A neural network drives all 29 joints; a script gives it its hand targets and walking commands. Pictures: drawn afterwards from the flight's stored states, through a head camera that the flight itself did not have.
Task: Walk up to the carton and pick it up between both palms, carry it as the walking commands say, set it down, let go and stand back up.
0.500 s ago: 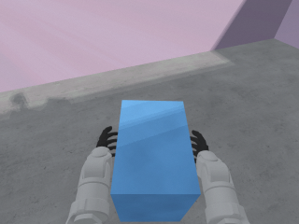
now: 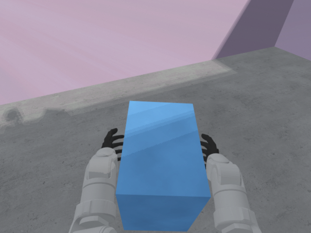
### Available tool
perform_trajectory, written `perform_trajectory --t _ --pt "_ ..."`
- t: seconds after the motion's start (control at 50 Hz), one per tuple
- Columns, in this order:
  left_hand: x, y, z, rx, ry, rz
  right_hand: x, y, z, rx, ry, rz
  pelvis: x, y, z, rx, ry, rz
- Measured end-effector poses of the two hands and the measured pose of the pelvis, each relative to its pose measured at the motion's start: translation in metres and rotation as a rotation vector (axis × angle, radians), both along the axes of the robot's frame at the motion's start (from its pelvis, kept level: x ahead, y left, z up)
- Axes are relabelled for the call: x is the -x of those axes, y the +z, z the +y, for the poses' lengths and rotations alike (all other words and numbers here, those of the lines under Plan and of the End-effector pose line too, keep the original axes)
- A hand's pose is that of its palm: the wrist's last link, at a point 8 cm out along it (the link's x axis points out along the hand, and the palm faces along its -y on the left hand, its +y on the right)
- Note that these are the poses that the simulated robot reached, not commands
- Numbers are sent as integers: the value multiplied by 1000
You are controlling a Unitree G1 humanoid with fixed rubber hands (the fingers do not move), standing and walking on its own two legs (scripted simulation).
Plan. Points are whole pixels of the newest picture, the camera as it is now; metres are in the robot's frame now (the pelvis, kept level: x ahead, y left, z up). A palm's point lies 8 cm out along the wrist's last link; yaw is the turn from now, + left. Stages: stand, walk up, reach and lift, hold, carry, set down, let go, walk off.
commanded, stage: reach and lift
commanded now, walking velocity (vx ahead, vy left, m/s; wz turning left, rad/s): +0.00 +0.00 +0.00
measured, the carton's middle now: (158, 166) +0.32 +0.01 +0.00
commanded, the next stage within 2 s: hold in 0.64 s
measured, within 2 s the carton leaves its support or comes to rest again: neither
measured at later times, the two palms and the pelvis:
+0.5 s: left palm (108, 155) +0.32 +0.14 +0.06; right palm (210, 156) +0.32 -0.14 +0.05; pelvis +0.02 -0.01 +0.00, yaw +1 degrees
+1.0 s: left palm (105, 161) +0.29 +0.14 +0.06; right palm (212, 164) +0.29 -0.13 +0.06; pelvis +0.00 +0.00 +0.00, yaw +0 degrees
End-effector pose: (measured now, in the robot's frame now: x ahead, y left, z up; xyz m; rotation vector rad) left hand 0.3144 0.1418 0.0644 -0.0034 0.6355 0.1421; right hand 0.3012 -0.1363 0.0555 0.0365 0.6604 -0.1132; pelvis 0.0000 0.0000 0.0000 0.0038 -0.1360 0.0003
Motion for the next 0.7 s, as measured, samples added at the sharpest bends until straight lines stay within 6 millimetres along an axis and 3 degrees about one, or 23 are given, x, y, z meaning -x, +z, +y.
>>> perform_trajectory --t 0.22,0.48,0.7 --pt "-7 -4 -1 5 11 3 -9 -4 -1 -10 1 3 -6 0 0 -3 -3 15" --pt "-2 -7 0 -23 31 11 -16 -5 -1 27 66 9 -23 3 -9 -3 14 20" --pt "9 -10 3 -14 35 25 -7 -4 3 70 91 23 -22 4 -11 0 20 -1"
